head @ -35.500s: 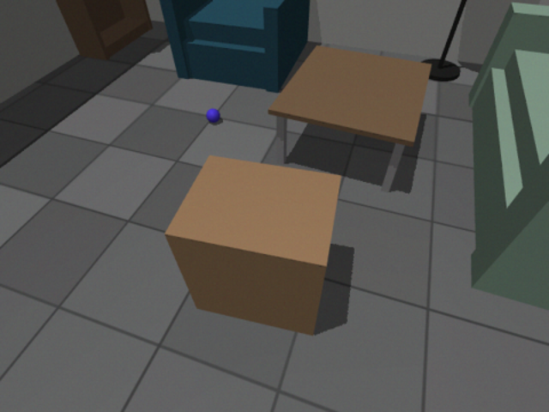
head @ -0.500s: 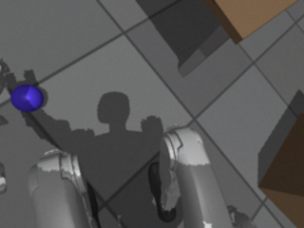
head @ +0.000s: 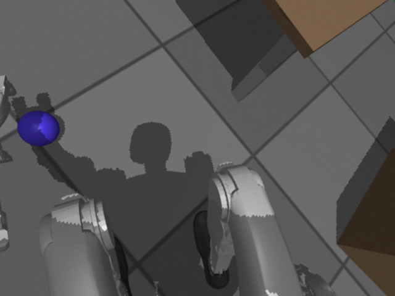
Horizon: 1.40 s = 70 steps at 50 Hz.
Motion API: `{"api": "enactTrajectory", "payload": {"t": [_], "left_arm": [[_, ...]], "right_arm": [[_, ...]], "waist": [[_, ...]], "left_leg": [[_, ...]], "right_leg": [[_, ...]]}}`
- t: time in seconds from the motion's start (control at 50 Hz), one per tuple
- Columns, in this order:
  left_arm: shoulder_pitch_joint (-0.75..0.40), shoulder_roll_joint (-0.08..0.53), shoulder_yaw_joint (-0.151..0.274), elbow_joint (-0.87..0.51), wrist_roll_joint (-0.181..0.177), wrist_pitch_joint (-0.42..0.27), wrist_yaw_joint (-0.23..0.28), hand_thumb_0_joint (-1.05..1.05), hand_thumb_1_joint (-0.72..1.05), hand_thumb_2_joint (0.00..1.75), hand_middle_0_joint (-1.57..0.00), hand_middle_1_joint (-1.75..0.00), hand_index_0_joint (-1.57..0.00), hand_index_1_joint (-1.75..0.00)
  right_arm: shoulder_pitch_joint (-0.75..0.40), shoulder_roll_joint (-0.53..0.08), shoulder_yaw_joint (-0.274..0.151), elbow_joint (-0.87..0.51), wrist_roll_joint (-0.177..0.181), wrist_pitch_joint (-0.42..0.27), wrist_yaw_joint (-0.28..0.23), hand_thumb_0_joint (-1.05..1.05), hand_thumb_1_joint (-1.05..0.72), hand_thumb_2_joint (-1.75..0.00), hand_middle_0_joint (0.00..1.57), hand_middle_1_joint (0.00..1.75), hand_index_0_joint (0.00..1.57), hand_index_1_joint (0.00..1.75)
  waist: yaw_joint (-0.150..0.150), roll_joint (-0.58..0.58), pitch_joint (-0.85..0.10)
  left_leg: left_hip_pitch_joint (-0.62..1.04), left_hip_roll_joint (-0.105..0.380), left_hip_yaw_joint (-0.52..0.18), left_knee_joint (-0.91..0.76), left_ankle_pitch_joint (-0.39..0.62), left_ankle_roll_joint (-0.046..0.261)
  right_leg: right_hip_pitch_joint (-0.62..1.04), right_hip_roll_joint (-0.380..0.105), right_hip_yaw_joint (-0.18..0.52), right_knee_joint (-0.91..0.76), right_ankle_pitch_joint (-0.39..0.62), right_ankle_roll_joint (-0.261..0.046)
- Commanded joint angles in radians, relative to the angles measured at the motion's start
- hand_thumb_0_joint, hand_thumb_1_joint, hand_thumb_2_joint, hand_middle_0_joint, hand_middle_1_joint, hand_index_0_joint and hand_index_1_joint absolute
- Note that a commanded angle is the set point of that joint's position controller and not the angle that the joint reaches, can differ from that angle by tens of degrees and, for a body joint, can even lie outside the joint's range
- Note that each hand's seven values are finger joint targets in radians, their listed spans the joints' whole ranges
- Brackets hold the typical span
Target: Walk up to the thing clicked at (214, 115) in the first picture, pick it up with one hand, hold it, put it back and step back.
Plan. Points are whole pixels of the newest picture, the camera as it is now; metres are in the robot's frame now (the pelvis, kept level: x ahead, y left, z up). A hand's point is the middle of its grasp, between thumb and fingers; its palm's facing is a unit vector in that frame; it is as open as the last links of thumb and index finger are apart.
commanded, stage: approach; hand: left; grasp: from above
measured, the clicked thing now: (39, 128) +0.50 +0.29 -0.28
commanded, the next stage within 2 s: close in in 0.52 s
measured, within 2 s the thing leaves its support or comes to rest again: neither
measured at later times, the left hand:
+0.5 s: hand (39, 113) +0.50 +0.25 -0.17, palm faces -0.40 -0.06 -0.92, open 14.0 cm
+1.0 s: hand (27, 133) +0.47 +0.29 -0.21, palm faces -0.49 -0.11 -0.86, open 14.2 cm
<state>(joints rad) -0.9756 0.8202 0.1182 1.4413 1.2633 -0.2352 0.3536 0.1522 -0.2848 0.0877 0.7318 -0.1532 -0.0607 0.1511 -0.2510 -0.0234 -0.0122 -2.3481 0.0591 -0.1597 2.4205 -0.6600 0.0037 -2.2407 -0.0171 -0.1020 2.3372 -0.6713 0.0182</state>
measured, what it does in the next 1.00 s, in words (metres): stands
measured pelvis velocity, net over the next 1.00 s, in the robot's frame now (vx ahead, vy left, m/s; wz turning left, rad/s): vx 0.00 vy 0.00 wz -0.02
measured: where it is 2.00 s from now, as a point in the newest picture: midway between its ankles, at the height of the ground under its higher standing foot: (168, 276)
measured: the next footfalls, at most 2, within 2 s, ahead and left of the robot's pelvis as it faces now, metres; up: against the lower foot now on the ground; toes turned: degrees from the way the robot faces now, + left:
none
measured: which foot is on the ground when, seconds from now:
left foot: down 0.00-1.00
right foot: down 0.00-1.00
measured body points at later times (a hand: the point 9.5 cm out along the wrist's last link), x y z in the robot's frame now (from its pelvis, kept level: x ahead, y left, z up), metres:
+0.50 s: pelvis +0.00 +0.00 +0.00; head +0.24 +0.08 +0.37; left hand +0.51 +0.25 -0.12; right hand +0.04 -0.27 -0.09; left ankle +0.08 +0.13 -0.29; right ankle +0.10 -0.12 -0.29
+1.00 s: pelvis +0.00 +0.00 -0.01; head +0.26 +0.09 +0.34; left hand +0.49 +0.29 -0.16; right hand +0.03 -0.27 -0.09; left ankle +0.08 +0.13 -0.29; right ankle +0.10 -0.12 -0.29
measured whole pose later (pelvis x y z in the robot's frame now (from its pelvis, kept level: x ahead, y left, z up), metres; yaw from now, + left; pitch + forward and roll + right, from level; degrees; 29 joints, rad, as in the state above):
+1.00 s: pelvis +0.00 +0.00 -0.01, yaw -1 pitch +31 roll -10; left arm -0.98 0.83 0.07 1.42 1.24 -0.28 0.33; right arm 0.18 -0.30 0.13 0.71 -0.18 -0.09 0.17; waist -0.28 -0.07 0.07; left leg -2.36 0.05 -0.19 2.48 -0.67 0.00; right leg -2.24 -0.01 -0.12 2.38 -0.68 0.02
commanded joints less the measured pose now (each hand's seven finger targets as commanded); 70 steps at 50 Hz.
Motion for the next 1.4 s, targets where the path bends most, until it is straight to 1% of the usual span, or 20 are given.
{"api": "enactTrajectory", "payload": {"t": [0.0, 0.12, 0.28, 0.32, 0.44, 0.48, 0.5, 0.62, 0.66, 0.72, 0.8, 0.86, 0.92, 1.0, 1.04, 1.1, 1.22, 1.28, 1.3, 1.38], "left_arm": [[-0.316, 0.284, 0.026, -0.147, -0.013, 0.012, 0.035, 0.00, -0.56, 1.02, -0.08, -1.03, -0.08, -1.03], [-0.261, 0.227, 0.000, -0.129, -0.031, 0.020, 0.014, 0.00, -0.56, 1.00, -0.06, -1.06, -0.07, -1.06], [-0.450, 0.093, -0.093, -0.181, -0.024, 0.000, 0.037, 0.00, -0.55, 1.03, -0.07, -1.08, -0.07, -1.08], [-0.464, 0.088, -0.102, -0.141, -0.010, 0.005, 0.068, 0.00, -0.56, 1.04, -0.07, -1.07, -0.07, -1.07], [-0.495, 0.185, -0.040, -0.003, 0.062, 0.076, 0.163, 0.00, -0.55, 1.03, -0.08, -1.07, -0.08, -1.07], [-0.466, 0.242, 0.018, 0.004, 0.047, 0.110, 0.189, 0.00, -0.55, 1.05, -0.08, -1.07, -0.08, -1.07], [-0.462, 0.234, 0.014, 0.020, 0.040, 0.128, 0.187, 0.00, -0.55, 1.06, -0.08, -1.06, -0.07, -1.06], [-0.373, 0.292, 0.035, 0.023, -0.038, 0.188, 0.112, 0.00, -0.57, 1.03, -0.07, -1.02, -0.06, -1.03], [-0.336, 0.259, 0.018, 0.048, -0.067, 0.186, 0.064, 0.00, -0.57, 1.00, -0.06, -1.02, -0.06, -1.02], [-0.287, 0.308, 0.069, 0.046, -0.088, 0.154, -0.009, 0.00, -0.57, 0.99, -0.06, -1.03, -0.06, -1.02], [-0.375, 0.184, -0.036, -0.089, -0.092, 0.051, -0.063, 0.00, -0.57, 0.98, -0.06, -1.04, -0.06, -1.04], [-0.414, 0.222, -0.059, -0.185, -0.066, -0.030, -0.049, 0.00, -0.57, 0.99, -0.06, -1.04, -0.07, -1.04], [-0.338, 0.242, -0.022, -0.216, -0.037, -0.069, 0.024, 0.00, -0.59, 1.02, -0.06, -1.00, -0.05, -1.01], [-0.353, 0.211, -0.021, -0.077, 0.033, -0.057, 0.135, 0.00, -0.58, 1.04, -0.06, -0.97, -0.04, -0.99], [-0.371, 0.256, 0.014, -0.038, 0.066, -0.037, 0.192, 0.00, -0.59, 1.07, -0.07, -0.95, -0.04, -0.98], [-0.385, 0.225, -0.008, 0.052, 0.093, 0.004, 0.241, 0.00, -0.57, 1.10, -0.08, -0.96, -0.05, -0.99], [-0.455, 0.259, 0.007, 0.106, 0.048, 0.063, 0.258, 0.00, -0.52, 1.05, -0.08, -1.00, -0.06, -1.01], [-0.433, 0.282, 0.016, 0.132, 0.022, 0.074, 0.239, 0.00, -0.54, 1.01, -0.07, -0.99, -0.06, -1.00], [-0.394, 0.337, 0.063, 0.156, 0.020, 0.079, 0.237, 0.00, -0.54, 1.02, -0.06, -1.00, -0.05, -1.01], [-0.348, 0.346, 0.070, 0.158, -0.008, 0.077, 0.195, 0.00, -0.54, 1.00, -0.06, -1.00, -0.05, -1.00]], "right_arm": [[0.212, -0.250, -0.079, -0.002, 0.002, -0.008, -0.015, 0.00, -0.91, -0.90, 0.20, 0.30, 0.20, 0.30], [0.206, -0.253, -0.086, -0.004, 0.007, -0.008, -0.012, 0.00, -0.91, -0.90, 0.20, 0.30, 0.20, 0.30], [0.241, -0.253, -0.083, 0.013, 0.002, -0.016, -0.008, 0.00, -0.91, -0.90, 0.20, 0.30, 0.20, 0.30], [0.229, -0.254, -0.079, 0.018, 0.000, -0.022, -0.013, 0.00, -0.91, -0.90, 0.20, 0.30, 0.20, 0.30], [0.235, -0.260, -0.045, 0.006, -0.025, -0.039, -0.004, 0.00, -0.90, -0.90, 0.20, 0.30, 0.20, 0.30], [0.231, -0.261, -0.040, -0.010, -0.024, -0.037, 0.000, 0.00, -0.91, -0.90, 0.20, 0.30, 0.20, 0.30], [0.225, -0.264, -0.033, -0.025, -0.025, -0.040, 0.003, 0.00, -0.90, -0.90, 0.20, 0.30, 0.20, 0.30], [0.212, -0.271, -0.025, -0.051, 0.001, -0.043, 0.013, 0.00, -0.90, -0.90, 0.20, 0.30, 0.20, 0.30], [0.206, -0.267, -0.024, -0.059, 0.001, -0.044, 0.015, 0.00, -0.90, -0.90, 0.20, 0.30, 0.20, 0.30], [0.249, -0.286, -0.041, -0.041, -0.005, -0.038, 0.012, 0.00, -0.90, -0.90, 0.20, 0.30, 0.20, 0.30], [0.254, -0.281, -0.037, -0.036, -0.012, -0.035, 0.007, 0.00, -0.90, -0.90, 0.20, 0.30, 0.20, 0.30], [0.264, -0.271, -0.033, -0.019, -0.015, -0.033, 0.003, 0.00, -0.90, -0.90, 0.20, 0.30, 0.20, 0.30], [0.244, -0.281, -0.042, -0.024, -0.022, -0.030, 0.000, 0.00, -0.90, -0.90, 0.20, 0.30, 0.20, 0.30], [0.214, -0.279, -0.034, -0.005, -0.040, -0.038, 0.012, 0.00, -0.90, -0.90, 0.20, 0.30, 0.20, 0.30], [0.209, -0.289, -0.027, -0.003, -0.047, -0.042, 0.016, 0.00, -0.89, -0.90, 0.20, 0.30, 0.20, 0.30], [0.202, -0.293, -0.016, 0.006, -0.062, -0.059, 0.033, 0.00, -0.89, -0.90, 0.20, 0.30, 0.20, 0.30], [0.192, -0.316, 0.000, -0.013, -0.082, -0.111, 0.064, 0.00, -0.89, -0.90, 0.20, 0.30, 0.20, 0.30], [0.187, -0.324, 0.011, -0.031, -0.081, -0.126, 0.071, 0.00, -0.89, -0.90, 0.20, 0.30, 0.20, 0.30], [0.209, -0.336, 0.011, -0.016, -0.084, -0.125, 0.070, 0.00, -0.90, -0.90, 0.20, 0.30, 0.20, 0.30], [0.218, -0.323, 0.030, -0.024, -0.085, -0.125, 0.071, 0.00, -0.90, -0.90, 0.20, 0.30, 0.20, 0.30]], "waist": [[-0.002, 0.306, -0.672], [-0.003, 0.318, -0.649], [-0.087, 0.345, -0.652], [-0.081, 0.369, -0.642], [-0.082, 0.401, -0.634], [-0.045, 0.411, -0.671], [-0.057, 0.396, -0.674], [-0.033, 0.272, -0.690], [-0.054, 0.220, -0.647], [-0.080, 0.157, -0.592], [-0.112, 0.238, -0.604], [-0.099, 0.310, -0.618], [-0.063, 0.394, -0.672], [-0.095, 0.424, -0.589], [-0.087, 0.439, -0.582], [-0.116, 0.438, -0.546], [-0.150, 0.394, -0.519], [-0.149, 0.385, -0.544], [-0.141, 0.358, -0.556], [-0.133, 0.349, -0.566]], "left_leg": [[0.500, -0.034, 0.109, -0.231, 0.135, 0.027], [0.520, -0.034, 0.103, -0.242, 0.137, 0.022], [0.577, -0.027, 0.073, -0.242, 0.151, 0.010], [0.588, -0.025, 0.073, -0.248, 0.132, 0.004], [0.552, -0.034, 0.104, -0.231, 0.147, 0.011], [0.534, -0.035, 0.117, -0.234, 0.161, 0.017], [0.537, -0.035, 0.117, -0.228, 0.161, 0.022], [0.403, -0.032, 0.120, -0.197, 0.147, 0.049], [0.354, -0.032, 0.115, -0.190, 0.122, 0.053], [0.306, -0.031, 0.103, -0.176, 0.114, 0.058], [0.386, -0.029, 0.081, -0.173, 0.115, 0.032], [0.454, -0.026, 0.078, -0.158, 0.115, 0.014], [0.564, -0.025, 0.076, -0.169, 0.165, -0.003], [0.569, -0.017, 0.069, -0.171, 0.176, -0.004], [0.566, -0.020, 0.066, -0.180, 0.183, -0.005], [0.565, -0.021, 0.065, -0.178, 0.189, -0.005], [0.504, -0.020, 0.064, -0.144, 0.145, 0.012], [0.487, -0.016, 0.065, -0.129, 0.153, 0.017], [0.472, -0.018, 0.067, -0.128, 0.159, 0.021], [0.452, -0.016, 0.065, -0.117, 0.183, 0.026]], "right_leg": [[0.335, 0.052, -0.054, -0.256, 0.199, -0.043], [0.311, 0.052, -0.065, -0.250, 0.200, -0.047], [0.256, 0.056, -0.092, -0.234, 0.224, -0.050], [0.221, 0.057, -0.093, -0.226, 0.205, -0.055], [0.237, 0.057, -0.080, -0.217, 0.225, -0.054], [0.279, 0.055, -0.069, -0.224, 0.235, -0.053], [0.281, 0.054, -0.069, -0.223, 0.236, -0.050], [0.395, 0.068, -0.043, -0.236, 0.223, -0.035], [0.418, 0.070, -0.038, -0.245, 0.199, -0.029], [0.445, 0.065, -0.033, -0.246, 0.183, -0.023], [0.387, 0.070, -0.071, -0.242, 0.184, -0.038], [0.362, 0.072, -0.078, -0.224, 0.176, -0.045], [0.345, 0.068, -0.098, -0.195, 0.221, -0.050], [0.239, 0.071, -0.122, -0.157, 0.236, -0.052], [0.220, 0.071, -0.128, -0.151, 0.242, -0.054], [0.203, 0.071, -0.134, -0.140, 0.258, -0.049], [0.224, 0.067, -0.131, -0.149, 0.230, -0.036], [0.275, 0.074, -0.115, -0.159, 0.239, -0.035], [0.307, 0.072, -0.116, -0.167, 0.244, -0.031], [0.358, 0.076, -0.110, -0.168, 0.270, -0.027]]}}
